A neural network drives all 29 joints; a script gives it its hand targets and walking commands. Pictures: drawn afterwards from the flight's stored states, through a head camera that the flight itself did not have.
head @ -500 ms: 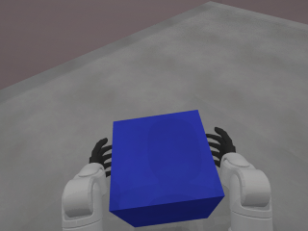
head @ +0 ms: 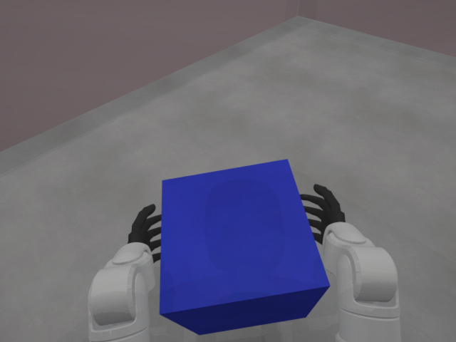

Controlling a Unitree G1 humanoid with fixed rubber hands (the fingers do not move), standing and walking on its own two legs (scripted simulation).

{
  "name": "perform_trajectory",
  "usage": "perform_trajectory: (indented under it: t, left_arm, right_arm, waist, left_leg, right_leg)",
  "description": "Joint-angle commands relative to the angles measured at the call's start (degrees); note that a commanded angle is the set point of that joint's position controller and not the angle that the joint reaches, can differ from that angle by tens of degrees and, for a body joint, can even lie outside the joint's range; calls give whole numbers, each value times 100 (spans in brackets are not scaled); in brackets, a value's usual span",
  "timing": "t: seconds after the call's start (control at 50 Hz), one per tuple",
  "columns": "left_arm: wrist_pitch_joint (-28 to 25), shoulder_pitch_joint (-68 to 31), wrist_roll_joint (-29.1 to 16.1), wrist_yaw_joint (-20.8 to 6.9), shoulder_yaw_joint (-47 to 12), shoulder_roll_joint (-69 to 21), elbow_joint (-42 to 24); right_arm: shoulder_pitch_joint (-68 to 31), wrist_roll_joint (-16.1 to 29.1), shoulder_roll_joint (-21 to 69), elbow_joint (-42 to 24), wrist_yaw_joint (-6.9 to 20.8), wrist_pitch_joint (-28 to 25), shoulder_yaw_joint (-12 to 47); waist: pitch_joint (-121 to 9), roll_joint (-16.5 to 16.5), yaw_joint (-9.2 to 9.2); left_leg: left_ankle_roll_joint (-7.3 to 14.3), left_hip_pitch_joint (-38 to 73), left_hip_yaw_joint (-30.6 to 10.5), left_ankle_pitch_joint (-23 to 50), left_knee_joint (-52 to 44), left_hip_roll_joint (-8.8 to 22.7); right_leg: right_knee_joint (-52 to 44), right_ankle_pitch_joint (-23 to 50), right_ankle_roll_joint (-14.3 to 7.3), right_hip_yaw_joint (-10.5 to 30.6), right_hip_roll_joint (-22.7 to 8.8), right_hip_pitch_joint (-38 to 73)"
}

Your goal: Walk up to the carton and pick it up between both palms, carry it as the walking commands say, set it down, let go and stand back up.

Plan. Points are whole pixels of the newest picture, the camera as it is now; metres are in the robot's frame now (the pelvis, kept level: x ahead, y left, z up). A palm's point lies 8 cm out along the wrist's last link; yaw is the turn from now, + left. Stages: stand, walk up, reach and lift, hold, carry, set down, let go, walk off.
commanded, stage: carry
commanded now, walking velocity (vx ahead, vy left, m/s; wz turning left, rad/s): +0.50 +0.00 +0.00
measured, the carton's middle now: (239, 254) +0.29 +0.00 +0.01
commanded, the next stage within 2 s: none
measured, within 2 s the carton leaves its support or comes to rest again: neither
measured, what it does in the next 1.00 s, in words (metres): walks ahead: right foot, then left foot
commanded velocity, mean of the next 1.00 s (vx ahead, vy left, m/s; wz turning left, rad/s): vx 0.50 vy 0.00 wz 0.00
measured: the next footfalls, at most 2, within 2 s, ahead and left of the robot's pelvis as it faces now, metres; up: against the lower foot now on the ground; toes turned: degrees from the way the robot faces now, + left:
right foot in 0.04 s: +0.19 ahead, -0.12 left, +0.00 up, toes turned -11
left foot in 0.48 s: +0.51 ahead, +0.07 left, +0.00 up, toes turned +12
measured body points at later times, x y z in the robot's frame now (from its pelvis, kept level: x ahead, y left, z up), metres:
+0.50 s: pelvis +0.36 -0.03 -0.02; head +0.36 -0.02 +0.43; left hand +0.64 +0.12 +0.05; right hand +0.65 -0.18 +0.07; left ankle +0.48 +0.07 -0.75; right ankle +0.16 -0.11 -0.74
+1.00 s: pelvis +0.70 -0.09 -0.01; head +0.72 -0.10 +0.44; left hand +0.97 +0.08 +0.06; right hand +1.01 -0.22 +0.07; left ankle +0.53 +0.03 -0.65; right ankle +0.75 -0.16 -0.74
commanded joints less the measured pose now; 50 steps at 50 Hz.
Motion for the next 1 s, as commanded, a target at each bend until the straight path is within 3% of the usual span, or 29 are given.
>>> perform_trajectory:
  t: [0.0, 0.02, 0.04, 0.06, 0.08, 0.12, 0.14, 0.16, 0.18, 0.26, 0.32, 0.4, 0.44, 0.46, 0.48, 0.5, 0.52, 0.56, 0.6, 0.62, 0.68, 0.76, 0.82, 0.86, 0.88, 0.9, 0.92, 0.96, 0.98]
  left_arm:
    - [31, -2768, -2492, -1380, -4229, -5179, -321]
    - [51, -2837, -2563, -1415, -4206, -5132, -286]
    - [69, -2808, -2581, -1446, -4165, -5028, -186]
    - [32, -2770, -2494, -1453, -4091, -4846, 35]
    - [23, -2846, -2493, -1465, -4056, -4950, 36]
    - [-20, -3232, -2669, -1492, -4230, -5363, -154]
    - [-57, -3299, -2733, -1487, -4311, -5513, -251]
    - [-73, -3368, -2760, -1473, -4359, -5597, -355]
    - [-82, -3398, -2753, -1460, -4341, -5604, -437]
    - [-76, -3050, -2625, -1471, -4221, -5436, -398]
    - [-38, -2925, -2560, -1489, -4169, -5297, -307]
    - [48, -2930, -2489, -1459, -4095, -5157, -268]
    - [105, -2943, -2480, -1445, -4065, -5038, -223]
    - [133, -2926, -2454, -1439, -4041, -4959, -211]
    - [142, -2969, -2412, -1433, -3976, -4850, -176]
    - [178, -3234, -2478, -1451, -4169, -4909, -314]
    - [170, -3338, -2436, -1473, -4176, -4984, -182]
    - [-4, -3211, -2462, -1466, -4102, -5339, -107]
    - [-116, -3153, -2476, -1383, -4138, -5610, -124]
    - [-146, -3075, -2430, -1346, -4138, -5673, -124]
    - [-192, -2806, -2285, -1255, -4085, -5592, -160]
    - [-124, -2730, -2273, -1226, -4175, -5397, -295]
    - [-44, -2855, -2422, -1300, -4250, -5235, -381]
    - [0, -2837, -2544, -1369, -4234, -5143, -302]
    - [21, -2800, -2569, -1406, -4184, -5054, -257]
    - [-10, -2766, -2490, -1421, -4118, -4852, -7]
    - [-23, -2793, -2471, -1439, -4072, -4944, 0]
    - [-67, -3154, -2629, -1480, -4220, -5359, -153]
    - [-104, -3216, -2693, -1477, -4293, -5525, -230]
  right_arm:
    - [-1856, 2227, 5201, 20, 1548, 221, 3840]
    - [-1856, 2165, 5146, 81, 1520, 243, 3802]
    - [-1969, 2111, 5028, 115, 1495, 271, 3762]
    - [-2086, 2150, 5029, 72, 1479, 344, 3856]
    - [-2147, 2148, 5024, 86, 1454, 333, 3862]
    - [-2235, 2091, 5358, 142, 1427, 220, 3822]
    - [-2247, 2121, 5416, 98, 1414, 174, 3859]
    - [-2181, 2138, 5505, 97, 1415, 152, 3867]
    - [-2079, 2145, 5550, 101, 1420, 130, 3873]
    - [-1883, 2110, 5473, 84, 1388, 90, 3921]
    - [-1964, 2140, 5411, -13, 1384, 125, 4003]
    - [-2059, 2267, 5281, -17, 1443, 238, 4079]
    - [-1963, 2264, 5236, 132, 1449, 270, 4021]
    - [-1882, 2203, 5195, 188, 1450, 263, 3950]
    - [-1804, 2101, 5193, 269, 1465, 260, 3830]
    - [-1861, 2053, 5111, 380, 1478, 235, 3759]
    - [-2055, 2161, 5234, 321, 1510, 213, 3766]
    - [-2311, 2310, 5522, 57, 1561, 135, 3842]
    - [-2346, 2403, 5608, -15, 1562, 82, 3999]
    - [-2330, 2456, 5615, -21, 1561, 68, 4048]
    - [-2146, 2477, 5519, -54, 1578, 40, 4049]
    - [-1870, 2353, 5333, 22, 1597, 81, 3934]
    - [-1823, 2261, 5195, 28, 1573, 132, 3842]
    - [-1839, 2157, 5117, 61, 1529, 181, 3776]
    - [-1896, 2085, 5005, 135, 1502, 202, 3727]
    - [-2022, 2149, 5038, 56, 1481, 272, 3854]
    - [-2091, 2141, 4997, 29, 1456, 263, 3852]
    - [-2238, 2083, 5351, 50, 1416, 155, 3837]
    - [-2266, 2109, 5413, 17, 1400, 112, 3877]
  waist:
    - [-1456, 532, 164]
    - [-1632, 262, 248]
    - [-1785, -760, 394]
    - [-1854, -2316, 368]
    - [-1803, -1936, 274]
    - [-1864, -701, 207]
    - [-1845, -220, 183]
    - [-1790, -113, 161]
    - [-1732, -286, 160]
    - [-1373, -733, 150]
    - [-997, -827, 126]
    - [-880, -861, 106]
    - [-1222, -837, -28]
    - [-1594, -610, -163]
    - [-1898, -47, -260]
    - [-2021, 1506, -205]
    - [-1954, 1714, -132]
    - [-1979, 549, -165]
    - [-1804, 99, -136]
    - [-1779, 265, -111]
    - [-1697, 693, -34]
    - [-1269, 1035, -32]
    - [-1352, 814, 64]
    - [-1709, 322, 244]
    - [-1930, -501, 377]
    - [-2097, -2277, 353]
    - [-2050, -2001, 287]
    - [-2000, -764, 217]
    - [-1930, -265, 199]
  left_leg:
    - [381, -264, 242, 2361, 819, 540]
    - [280, -677, 362, 2462, 1699, 409]
    - [47, -1369, 408, 1425, 3067, 181]
    - [-150, -3025, 109, -654, 4409, -524]
    - [-31, -3660, -521, -1181, 5393, -241]
    - [186, -4024, -1045, -962, 5875, 49]
    - [244, -3869, -1161, -682, 5415, 185]
    - [262, -3689, -1190, -415, 4865, 285]
    - [258, -3602, -1079, -250, 4366, 287]
    - [102, -3393, -603, 321, 2878, 205]
    - [68, -2977, -78, 892, 1843, -16]
    - [220, -2357, 326, 1298, 1436, -220]
    - [281, -1254, 710, 1233, 1005, -597]
    - [272, -175, 712, 1152, 723, -674]
    - [350, 829, -635, 595, 525, 224]
    - [1059, 1740, -3191, 647, -18, 1578]
    - [1404, 2033, -3956, 1872, -366, 2112]
    - [1169, 1860, -2678, 3568, 172, 1878]
    - [858, 1340, -1812, 3123, 13, 1563]
    - [775, 1293, -1592, 2898, -112, 1454]
    - [918, 962, -1029, 2533, -441, 1273]
    - [753, 479, -220, 2676, -406, 888]
    - [503, 241, 100, 2748, 200, 755]
    - [307, -379, 415, 3085, 1723, 391]
    - [148, -1123, 354, 1876, 3010, 262]
    - [-88, -2853, 107, -381, 4344, -455]
    - [-6, -3502, -475, -1060, 5358, -277]
    - [218, -3930, -1040, -912, 5982, 41]
    - [270, -3781, -1151, -672, 5554, 185]
  right_leg:
    - [-598, 641, -23, -908, 583, 2236]
    - [-526, 408, -82, -822, 500, 2984]
    - [-1133, -630, -235, 587, -424, 3429]
    - [-1614, -518, -1163, 3073, -1593, 4267]
    - [-1666, 214, -1575, 3604, -2061, 4405]
    - [-1170, 2020, -1345, 2425, -1744, 4471]
    - [-1178, 2171, -1126, 1984, -1621, 4185]
    - [-1286, 1903, -893, 1606, -1524, 4008]
    - [-1421, 1531, -761, 1386, -1440, 3982]
    - [-1851, 1034, -923, 773, -1322, 3738]
    - [-1822, 1722, -835, 199, -1011, 3405]
    - [-1375, 2956, -672, -80, -881, 3420]
    - [-255, 4141, -499, -457, -636, 3326]
    - [809, 3921, -366, -615, -348, 2896]
    - [1956, 2415, -226, -403, -163, 1893]
    - [3136, 130, -82, -68, 561, 342]
    - [4074, -1975, -166, 523, 724, -489]
    - [4507, -1762, -332, 1043, 234, -729]
    - [3473, -1220, -282, 1025, -71, -669]
    - [2937, -1102, -217, 899, -70, -619]
    - [1772, -973, 5, 416, 1, -391]
    - [133, 53, 95, -241, 231, 246]
    - [-503, 899, -1, -599, 353, 1315]
    - [-631, 717, -63, -871, 548, 2871]
    - [-972, -141, -165, 345, -319, 3517]
    - [-1427, -231, -992, 2861, -1566, 4448]
    - [-1618, 107, -1476, 3505, -1984, 4553]
    - [-1170, 1848, -1322, 2402, -1745, 4513]
    - [-1152, 2135, -1114, 1929, -1618, 4166]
